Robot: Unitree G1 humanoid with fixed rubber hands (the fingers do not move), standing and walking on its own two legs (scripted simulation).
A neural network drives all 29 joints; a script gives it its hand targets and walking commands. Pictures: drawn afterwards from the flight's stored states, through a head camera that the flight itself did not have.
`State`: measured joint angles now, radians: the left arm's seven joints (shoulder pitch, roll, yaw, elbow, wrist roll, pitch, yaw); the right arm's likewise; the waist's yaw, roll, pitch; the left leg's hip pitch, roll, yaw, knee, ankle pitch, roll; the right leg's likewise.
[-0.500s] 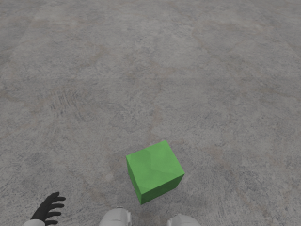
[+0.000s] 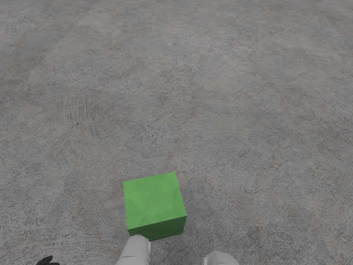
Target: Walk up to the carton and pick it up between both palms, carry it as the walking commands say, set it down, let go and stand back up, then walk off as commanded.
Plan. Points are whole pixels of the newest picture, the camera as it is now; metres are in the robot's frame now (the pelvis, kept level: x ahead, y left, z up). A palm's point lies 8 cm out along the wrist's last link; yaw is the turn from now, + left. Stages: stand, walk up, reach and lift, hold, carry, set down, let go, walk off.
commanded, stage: walk up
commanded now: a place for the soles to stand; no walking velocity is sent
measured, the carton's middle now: (154, 209) +0.44 +0.09 -0.57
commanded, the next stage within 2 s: none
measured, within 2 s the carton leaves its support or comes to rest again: neither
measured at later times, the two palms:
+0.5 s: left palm out of the picture -0.04 +0.32 -0.06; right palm (303, 233) +0.20 -0.30 -0.07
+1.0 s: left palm out of the picture +0.05 +0.33 -0.06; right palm (307, 252) +0.16 -0.28 -0.05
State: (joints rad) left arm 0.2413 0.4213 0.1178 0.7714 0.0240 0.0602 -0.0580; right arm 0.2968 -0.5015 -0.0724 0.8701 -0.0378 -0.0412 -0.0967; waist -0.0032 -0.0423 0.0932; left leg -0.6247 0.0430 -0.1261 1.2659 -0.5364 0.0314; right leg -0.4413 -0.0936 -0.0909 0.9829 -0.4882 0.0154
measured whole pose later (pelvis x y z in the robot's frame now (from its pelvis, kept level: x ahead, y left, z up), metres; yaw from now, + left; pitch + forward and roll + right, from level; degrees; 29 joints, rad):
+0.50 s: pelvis +0.00 -0.02 +0.03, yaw +11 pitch -3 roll +1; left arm 0.27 0.44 0.05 0.89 0.00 -0.02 0.01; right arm 0.11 -0.43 -0.07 0.83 -0.02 -0.01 0.02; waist 0.06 0.01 0.15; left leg -0.37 -0.02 0.02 0.75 -0.34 0.03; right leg -0.36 -0.11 -0.10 0.86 -0.57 -0.01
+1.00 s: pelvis +0.02 +0.01 +0.05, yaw +12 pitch -2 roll -1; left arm 0.11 0.41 0.02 1.03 0.00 -0.05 0.01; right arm 0.13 -0.38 -0.03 1.02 -0.01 0.00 0.02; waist 0.00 0.00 0.07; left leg -0.28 0.01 0.02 0.60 -0.30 0.03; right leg -0.21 -0.06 -0.09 0.55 -0.30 0.03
